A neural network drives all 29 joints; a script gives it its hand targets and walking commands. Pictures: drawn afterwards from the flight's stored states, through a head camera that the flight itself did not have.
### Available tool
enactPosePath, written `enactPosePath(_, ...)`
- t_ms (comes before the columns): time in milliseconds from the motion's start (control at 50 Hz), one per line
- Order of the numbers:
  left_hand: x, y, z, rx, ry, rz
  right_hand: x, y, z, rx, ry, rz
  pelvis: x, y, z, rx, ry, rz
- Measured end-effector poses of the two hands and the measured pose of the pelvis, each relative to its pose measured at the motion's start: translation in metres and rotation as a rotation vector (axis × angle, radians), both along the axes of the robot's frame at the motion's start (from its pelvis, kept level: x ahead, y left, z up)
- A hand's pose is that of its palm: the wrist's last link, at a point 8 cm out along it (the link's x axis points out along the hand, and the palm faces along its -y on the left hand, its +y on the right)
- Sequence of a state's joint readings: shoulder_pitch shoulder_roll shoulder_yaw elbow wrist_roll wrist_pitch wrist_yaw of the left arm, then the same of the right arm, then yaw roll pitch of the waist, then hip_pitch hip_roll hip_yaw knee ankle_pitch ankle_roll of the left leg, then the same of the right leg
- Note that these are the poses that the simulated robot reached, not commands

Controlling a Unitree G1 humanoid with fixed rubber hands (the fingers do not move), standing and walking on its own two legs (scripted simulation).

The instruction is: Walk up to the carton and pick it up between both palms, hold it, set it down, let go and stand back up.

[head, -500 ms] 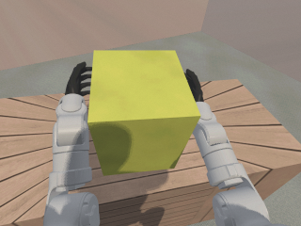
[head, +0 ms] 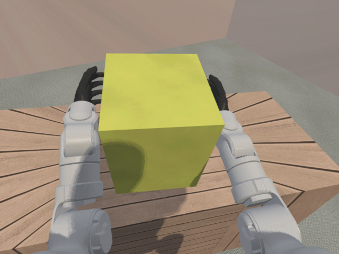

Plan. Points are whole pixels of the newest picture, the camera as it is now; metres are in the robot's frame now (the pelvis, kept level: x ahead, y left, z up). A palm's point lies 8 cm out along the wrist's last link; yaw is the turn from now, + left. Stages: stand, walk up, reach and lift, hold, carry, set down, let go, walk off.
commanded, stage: hold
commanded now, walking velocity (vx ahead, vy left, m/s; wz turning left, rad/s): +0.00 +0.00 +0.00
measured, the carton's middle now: (155, 126) +0.35 +0.00 +0.14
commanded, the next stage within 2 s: none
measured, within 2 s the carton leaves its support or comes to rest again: neither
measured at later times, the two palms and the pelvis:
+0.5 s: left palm (85, 105) +0.37 +0.15 +0.19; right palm (217, 111) +0.36 -0.14 +0.18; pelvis +0.01 +0.00 +0.00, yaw +0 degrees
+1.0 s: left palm (85, 103) +0.37 +0.15 +0.20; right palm (217, 111) +0.36 -0.14 +0.18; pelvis +0.00 +0.00 +0.00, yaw +0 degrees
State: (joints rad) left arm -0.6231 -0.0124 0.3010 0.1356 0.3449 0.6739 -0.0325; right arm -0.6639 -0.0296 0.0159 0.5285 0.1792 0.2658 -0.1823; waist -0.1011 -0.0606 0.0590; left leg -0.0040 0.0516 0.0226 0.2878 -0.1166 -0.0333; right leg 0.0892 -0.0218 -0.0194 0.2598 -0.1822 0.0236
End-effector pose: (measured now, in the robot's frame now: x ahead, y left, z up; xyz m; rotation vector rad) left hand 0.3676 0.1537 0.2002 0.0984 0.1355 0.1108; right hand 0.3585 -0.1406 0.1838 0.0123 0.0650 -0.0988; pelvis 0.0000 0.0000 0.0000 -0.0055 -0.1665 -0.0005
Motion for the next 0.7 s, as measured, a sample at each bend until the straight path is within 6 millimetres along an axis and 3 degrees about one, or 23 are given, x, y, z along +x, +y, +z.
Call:
enactPosePath(220,0.0012,0.0045,-0.0086,0.012,0.024,0.002,0.0018,0.0044,-0.0090,0.004,0.023,0.002,0.0015,0.0040,0.0001,0.000,0.004,-0.003)
enactPosePath(700,-0.0044,-0.0022,-0.0013,0.011,-0.006,0.002,-0.0038,-0.0020,-0.0008,0.008,-0.008,0.000,0.0031,-0.0004,-0.0003,0.001,-0.013,-0.001)
